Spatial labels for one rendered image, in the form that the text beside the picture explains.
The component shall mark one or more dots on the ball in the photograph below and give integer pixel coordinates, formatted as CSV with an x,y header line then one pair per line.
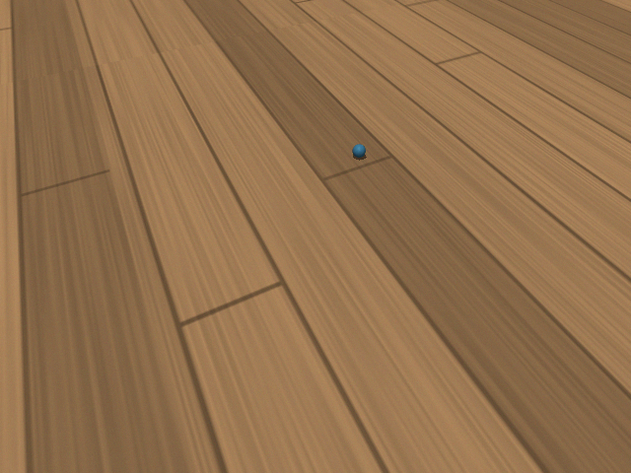
x,y
359,151

